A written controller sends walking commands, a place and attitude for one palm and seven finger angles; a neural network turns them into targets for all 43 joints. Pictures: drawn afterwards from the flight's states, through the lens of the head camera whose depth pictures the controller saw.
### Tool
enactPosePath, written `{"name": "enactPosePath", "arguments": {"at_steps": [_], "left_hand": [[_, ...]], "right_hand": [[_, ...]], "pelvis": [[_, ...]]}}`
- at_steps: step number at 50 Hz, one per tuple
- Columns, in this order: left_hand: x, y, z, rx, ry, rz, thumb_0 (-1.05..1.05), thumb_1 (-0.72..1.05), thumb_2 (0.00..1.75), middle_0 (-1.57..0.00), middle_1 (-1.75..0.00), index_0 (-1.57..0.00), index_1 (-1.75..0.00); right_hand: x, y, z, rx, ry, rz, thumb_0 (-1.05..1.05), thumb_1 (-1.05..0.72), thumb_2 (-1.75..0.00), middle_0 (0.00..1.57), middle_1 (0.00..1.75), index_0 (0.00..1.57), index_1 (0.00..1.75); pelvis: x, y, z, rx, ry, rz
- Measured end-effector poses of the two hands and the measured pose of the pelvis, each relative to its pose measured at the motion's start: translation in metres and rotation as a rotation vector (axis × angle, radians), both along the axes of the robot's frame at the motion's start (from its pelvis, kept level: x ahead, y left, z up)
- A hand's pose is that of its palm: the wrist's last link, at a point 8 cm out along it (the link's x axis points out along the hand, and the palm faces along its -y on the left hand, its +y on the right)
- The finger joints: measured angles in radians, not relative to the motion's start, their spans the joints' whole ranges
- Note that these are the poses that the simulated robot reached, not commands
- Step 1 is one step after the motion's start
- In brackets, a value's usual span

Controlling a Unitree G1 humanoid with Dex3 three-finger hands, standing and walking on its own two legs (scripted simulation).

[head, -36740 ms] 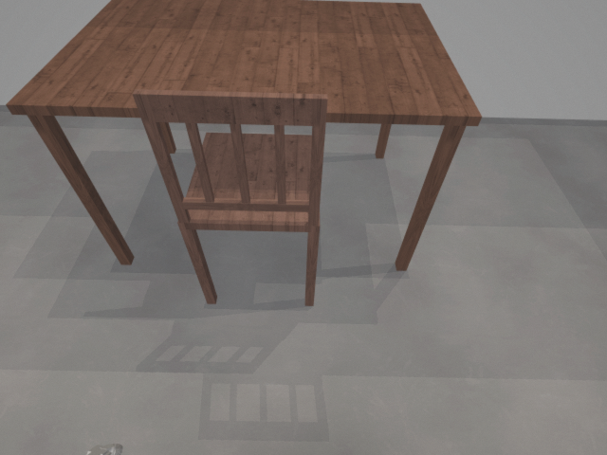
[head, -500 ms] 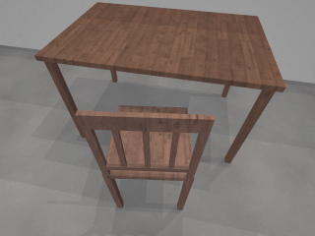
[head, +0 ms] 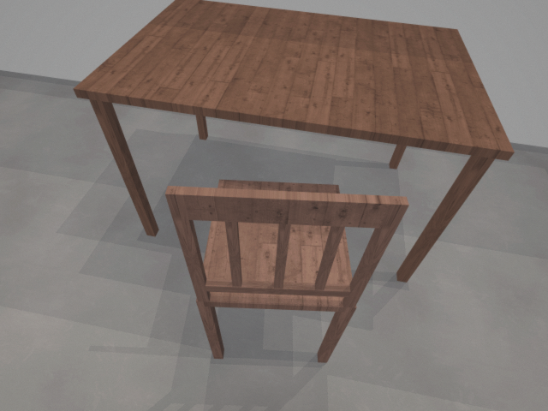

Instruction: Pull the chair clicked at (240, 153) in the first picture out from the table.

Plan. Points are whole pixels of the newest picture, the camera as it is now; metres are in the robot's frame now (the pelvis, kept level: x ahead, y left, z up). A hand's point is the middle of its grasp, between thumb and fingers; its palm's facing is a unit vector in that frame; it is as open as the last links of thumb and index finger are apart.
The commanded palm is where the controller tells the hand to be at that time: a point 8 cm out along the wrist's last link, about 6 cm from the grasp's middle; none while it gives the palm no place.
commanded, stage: come to a stop and stand still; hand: left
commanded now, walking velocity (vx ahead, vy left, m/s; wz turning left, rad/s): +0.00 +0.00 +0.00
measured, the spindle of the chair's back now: (281, 257) +0.42 +0.01 -0.10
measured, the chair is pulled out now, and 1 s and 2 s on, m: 0.25 0.25 0.25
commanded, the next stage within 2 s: look again from close up in 0.44 s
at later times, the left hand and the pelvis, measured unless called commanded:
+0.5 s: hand out of the picture +0.02 +0.18 -0.18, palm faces +0.01 -0.99 -0.16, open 7.4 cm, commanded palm none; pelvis +0.02 +0.02 +0.00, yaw -1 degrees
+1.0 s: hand out of the picture +0.01 +0.17 -0.18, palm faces +0.01 -0.99 -0.15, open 7.4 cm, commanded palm none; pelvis +0.01 +0.01 +0.00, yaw -1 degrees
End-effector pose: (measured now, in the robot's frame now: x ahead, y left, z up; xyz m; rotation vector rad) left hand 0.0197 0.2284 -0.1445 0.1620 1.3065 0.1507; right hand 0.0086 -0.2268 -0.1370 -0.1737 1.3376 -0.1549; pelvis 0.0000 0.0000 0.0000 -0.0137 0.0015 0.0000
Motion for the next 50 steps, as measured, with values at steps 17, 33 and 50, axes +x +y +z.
{"name": "enactPosePath", "arguments": {"at_steps": [17,33,50], "left_hand": [[-0.009,0.0,-0.009,-0.045,0.087,0.011,0.01,0.91,0.9,-0.2,-0.3,-0.2,-0.3],[-0.006,0.001,-0.009,-0.047,0.094,0.005,0.01,0.91,0.9,-0.2,-0.3,-0.2,-0.3],[-0.017,-0.007,-0.008,-0.058,0.109,0.006,0.01,0.91,0.9,-0.19,-0.3,-0.2,-0.3]], "right_hand": [[0.023,0.01,0.005,-0.03,-0.001,0.001,0.01,-0.93,-0.9,0.2,0.3,0.2,0.3],[0.01,0.017,0.004,-0.018,0.037,-0.022,0.01,-0.93,-0.9,0.2,0.3,0.2,0.3],[-0.013,0.027,0.001,0.014,0.075,-0.052,0.01,-0.92,-0.9,0.2,0.3,0.2,0.3]], "pelvis": [[0.014,0.014,0.001,0.0,-0.011,-0.008],[0.018,0.016,0.002,0.002,-0.017,-0.015],[0.015,0.014,0.003,0.004,-0.023,-0.021]]}}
